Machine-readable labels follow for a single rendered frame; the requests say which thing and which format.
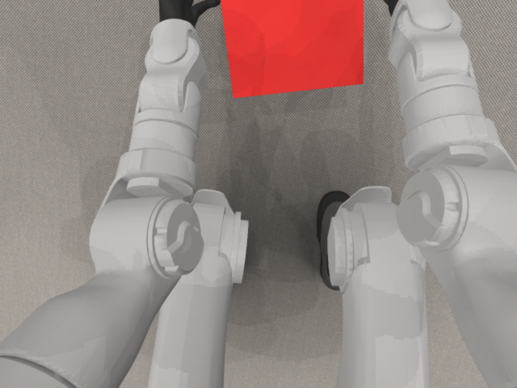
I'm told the robot right upper arm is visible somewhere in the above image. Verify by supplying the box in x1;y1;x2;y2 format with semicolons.
396;164;517;388

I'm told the right robot shin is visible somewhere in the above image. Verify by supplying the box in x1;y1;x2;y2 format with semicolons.
328;186;427;273

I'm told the left robot thigh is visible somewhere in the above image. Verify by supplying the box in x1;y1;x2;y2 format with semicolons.
147;202;248;388

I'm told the robot right forearm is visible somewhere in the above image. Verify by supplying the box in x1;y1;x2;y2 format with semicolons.
388;0;517;174

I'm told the robot left forearm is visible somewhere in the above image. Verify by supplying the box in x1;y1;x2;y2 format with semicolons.
89;19;209;241

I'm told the carton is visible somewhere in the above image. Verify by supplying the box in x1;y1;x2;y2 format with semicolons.
221;0;364;98

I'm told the robot left upper arm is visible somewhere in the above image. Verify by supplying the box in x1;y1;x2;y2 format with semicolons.
0;196;204;388

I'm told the left robot hand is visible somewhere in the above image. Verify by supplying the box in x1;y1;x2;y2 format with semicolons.
158;0;221;28

